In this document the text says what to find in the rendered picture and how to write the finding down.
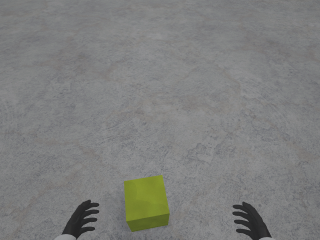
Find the right robot hand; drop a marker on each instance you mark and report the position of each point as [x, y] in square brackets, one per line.
[258, 228]

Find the carton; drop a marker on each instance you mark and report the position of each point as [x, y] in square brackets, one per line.
[146, 204]

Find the left robot hand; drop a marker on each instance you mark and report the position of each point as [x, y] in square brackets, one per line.
[75, 223]

